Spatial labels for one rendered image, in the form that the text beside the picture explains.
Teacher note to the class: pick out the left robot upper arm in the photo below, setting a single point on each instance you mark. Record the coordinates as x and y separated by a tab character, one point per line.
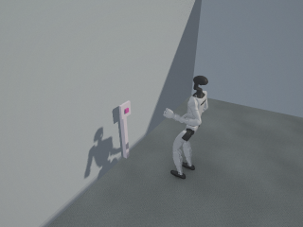
193	105

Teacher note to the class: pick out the right robot upper arm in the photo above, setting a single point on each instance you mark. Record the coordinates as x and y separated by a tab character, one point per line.
206	105

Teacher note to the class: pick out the left robot hand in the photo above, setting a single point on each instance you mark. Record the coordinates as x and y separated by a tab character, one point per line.
168	113

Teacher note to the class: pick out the panel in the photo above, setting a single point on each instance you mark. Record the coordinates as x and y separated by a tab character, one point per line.
124	128

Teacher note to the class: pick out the robot left foot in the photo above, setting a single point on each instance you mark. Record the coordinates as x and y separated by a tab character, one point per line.
175	173

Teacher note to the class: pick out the left robot forearm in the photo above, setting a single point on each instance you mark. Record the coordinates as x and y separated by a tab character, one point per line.
188	121

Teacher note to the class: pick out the humanoid robot head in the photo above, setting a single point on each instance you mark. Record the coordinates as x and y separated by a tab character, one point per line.
199	80

